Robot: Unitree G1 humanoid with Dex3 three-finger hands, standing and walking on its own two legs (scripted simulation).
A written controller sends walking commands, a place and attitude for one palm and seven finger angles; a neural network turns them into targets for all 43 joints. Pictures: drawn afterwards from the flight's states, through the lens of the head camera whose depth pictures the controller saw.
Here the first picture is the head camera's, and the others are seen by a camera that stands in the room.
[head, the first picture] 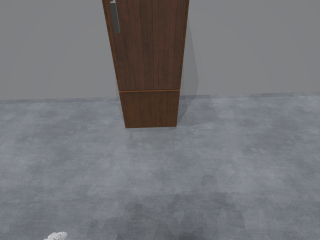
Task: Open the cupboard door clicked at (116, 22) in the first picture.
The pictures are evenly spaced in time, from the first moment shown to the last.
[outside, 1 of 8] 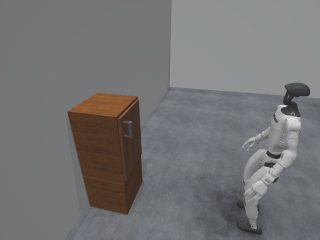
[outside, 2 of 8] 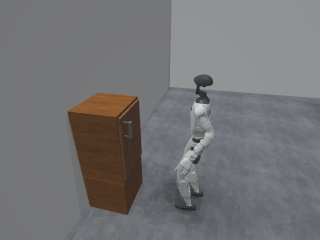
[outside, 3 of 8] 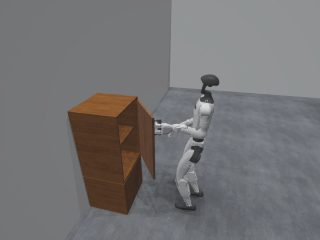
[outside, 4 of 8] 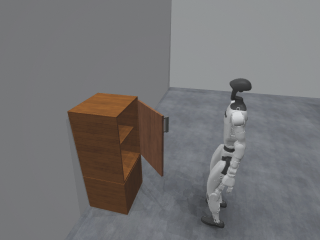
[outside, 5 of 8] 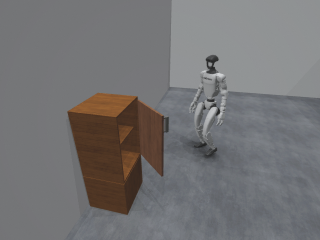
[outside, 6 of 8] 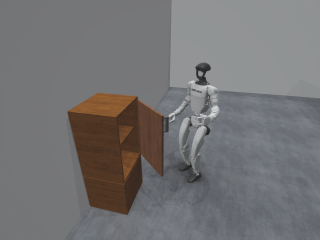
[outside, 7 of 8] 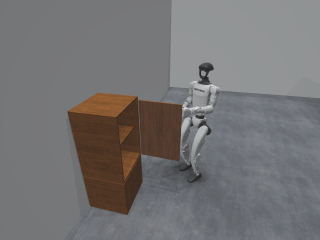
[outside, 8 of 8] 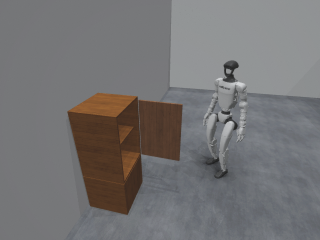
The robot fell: no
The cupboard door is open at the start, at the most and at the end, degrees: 0 89 88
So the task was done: yes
